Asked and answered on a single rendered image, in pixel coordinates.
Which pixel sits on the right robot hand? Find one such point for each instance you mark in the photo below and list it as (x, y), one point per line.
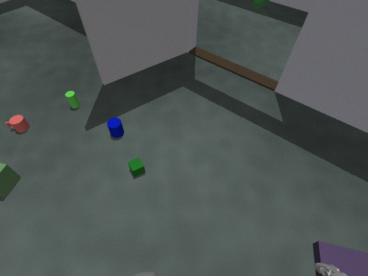
(328, 270)

